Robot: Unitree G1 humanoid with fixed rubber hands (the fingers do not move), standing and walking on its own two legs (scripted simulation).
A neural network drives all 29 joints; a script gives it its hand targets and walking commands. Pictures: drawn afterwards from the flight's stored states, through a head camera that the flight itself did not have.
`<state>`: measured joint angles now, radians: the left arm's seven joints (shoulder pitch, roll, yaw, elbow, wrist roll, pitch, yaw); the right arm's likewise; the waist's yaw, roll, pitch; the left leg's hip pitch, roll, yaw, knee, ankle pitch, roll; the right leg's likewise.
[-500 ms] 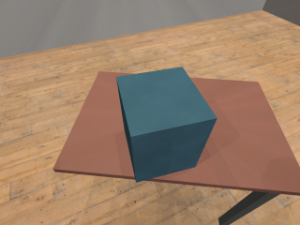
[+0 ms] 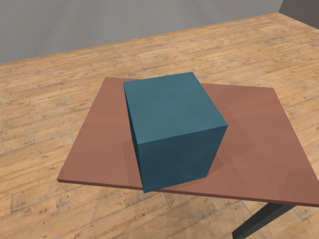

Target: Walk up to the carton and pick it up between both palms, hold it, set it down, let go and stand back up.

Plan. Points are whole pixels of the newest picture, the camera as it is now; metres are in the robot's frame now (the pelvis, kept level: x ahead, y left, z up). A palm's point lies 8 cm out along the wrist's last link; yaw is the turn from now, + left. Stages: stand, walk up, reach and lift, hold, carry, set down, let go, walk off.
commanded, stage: stand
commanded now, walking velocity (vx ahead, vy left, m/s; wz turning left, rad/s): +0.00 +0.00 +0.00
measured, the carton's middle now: (167, 133) +0.40 -0.02 +0.04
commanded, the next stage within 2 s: none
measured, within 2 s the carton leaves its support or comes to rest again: neither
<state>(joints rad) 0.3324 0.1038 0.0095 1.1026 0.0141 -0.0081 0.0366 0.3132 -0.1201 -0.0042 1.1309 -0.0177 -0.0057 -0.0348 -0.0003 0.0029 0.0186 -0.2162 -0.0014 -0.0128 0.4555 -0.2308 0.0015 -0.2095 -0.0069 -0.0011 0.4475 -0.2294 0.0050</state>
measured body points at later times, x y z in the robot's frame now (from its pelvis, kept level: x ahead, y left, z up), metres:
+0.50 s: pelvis +0.00 +0.00 +0.00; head +0.00 +0.00 +0.45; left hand -0.04 +0.20 -0.17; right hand -0.03 -0.20 -0.16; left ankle +0.01 +0.12 -0.74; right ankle +0.01 -0.12 -0.74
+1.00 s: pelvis +0.00 +0.00 +0.00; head +0.00 +0.01 +0.45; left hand -0.04 +0.19 -0.16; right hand -0.02 -0.20 -0.16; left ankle +0.01 +0.12 -0.74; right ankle +0.01 -0.12 -0.74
